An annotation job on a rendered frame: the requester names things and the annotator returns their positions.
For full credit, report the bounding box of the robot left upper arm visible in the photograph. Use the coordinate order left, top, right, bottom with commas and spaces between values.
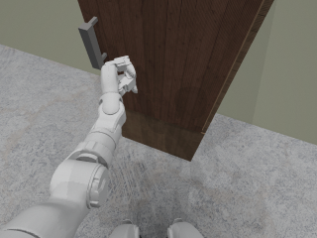
0, 159, 109, 238

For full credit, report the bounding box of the left robot thigh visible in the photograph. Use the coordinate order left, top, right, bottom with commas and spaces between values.
109, 223, 140, 238

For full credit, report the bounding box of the cupboard door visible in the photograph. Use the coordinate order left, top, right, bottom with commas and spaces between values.
77, 0, 263, 133

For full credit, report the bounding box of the robot left forearm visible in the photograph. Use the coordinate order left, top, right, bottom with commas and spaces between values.
50, 92, 127, 196

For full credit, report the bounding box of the left robot shin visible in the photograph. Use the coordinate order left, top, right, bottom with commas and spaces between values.
122, 219, 133, 225

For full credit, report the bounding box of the left robot hand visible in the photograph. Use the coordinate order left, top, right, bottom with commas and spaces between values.
100, 56, 138, 96

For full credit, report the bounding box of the handle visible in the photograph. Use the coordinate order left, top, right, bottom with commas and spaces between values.
78, 16, 107, 70

